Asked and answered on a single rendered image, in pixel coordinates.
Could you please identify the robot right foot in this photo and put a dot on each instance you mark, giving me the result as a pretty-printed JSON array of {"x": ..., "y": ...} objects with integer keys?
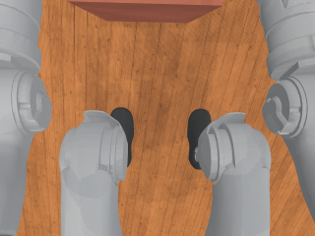
[{"x": 198, "y": 120}]

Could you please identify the robot left foot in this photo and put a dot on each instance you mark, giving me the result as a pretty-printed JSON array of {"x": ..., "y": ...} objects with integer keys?
[{"x": 125, "y": 118}]

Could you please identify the left robot upper arm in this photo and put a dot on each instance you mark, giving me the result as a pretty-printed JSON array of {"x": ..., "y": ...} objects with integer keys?
[{"x": 25, "y": 108}]

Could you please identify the robot right forearm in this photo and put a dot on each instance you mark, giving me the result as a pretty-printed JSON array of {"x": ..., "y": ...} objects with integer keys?
[{"x": 289, "y": 28}]

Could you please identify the right robot upper arm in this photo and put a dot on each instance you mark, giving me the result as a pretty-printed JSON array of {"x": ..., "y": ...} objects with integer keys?
[{"x": 289, "y": 111}]

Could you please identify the robot left forearm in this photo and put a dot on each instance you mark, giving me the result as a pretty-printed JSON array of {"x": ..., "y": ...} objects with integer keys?
[{"x": 19, "y": 30}]

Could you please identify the carton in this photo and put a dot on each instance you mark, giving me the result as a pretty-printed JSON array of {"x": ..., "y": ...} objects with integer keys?
[{"x": 148, "y": 11}]

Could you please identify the robot foot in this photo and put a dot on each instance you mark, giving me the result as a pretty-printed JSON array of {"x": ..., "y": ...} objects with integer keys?
[
  {"x": 125, "y": 118},
  {"x": 198, "y": 120}
]

